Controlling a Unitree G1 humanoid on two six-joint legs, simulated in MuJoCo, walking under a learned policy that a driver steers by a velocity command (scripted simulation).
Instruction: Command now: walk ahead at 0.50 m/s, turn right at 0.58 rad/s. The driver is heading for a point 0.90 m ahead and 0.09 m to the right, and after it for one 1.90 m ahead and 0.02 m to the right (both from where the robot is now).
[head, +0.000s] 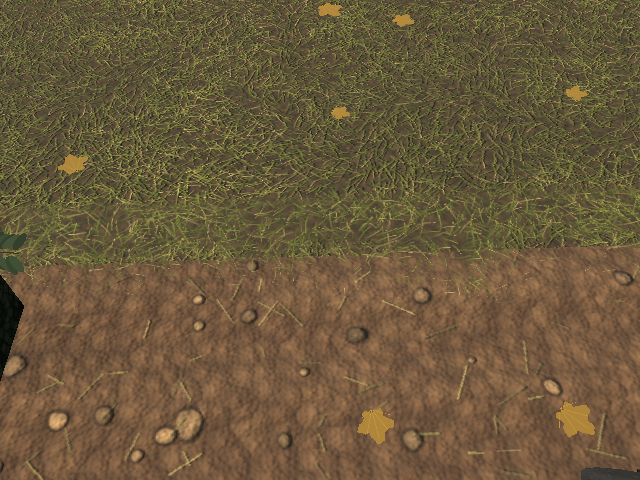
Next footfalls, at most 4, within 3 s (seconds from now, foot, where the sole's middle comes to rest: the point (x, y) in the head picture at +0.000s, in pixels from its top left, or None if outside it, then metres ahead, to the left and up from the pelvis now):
0.22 left None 0.33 0.14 -0.78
0.74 right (457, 465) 0.49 -0.21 -0.78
1.30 left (403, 305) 0.87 -0.11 -0.78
1.76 right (486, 266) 0.99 -0.33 -0.78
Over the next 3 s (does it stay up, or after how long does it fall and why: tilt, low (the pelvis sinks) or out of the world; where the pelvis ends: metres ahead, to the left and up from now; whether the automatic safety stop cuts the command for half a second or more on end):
stays up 1.02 -0.11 -0.01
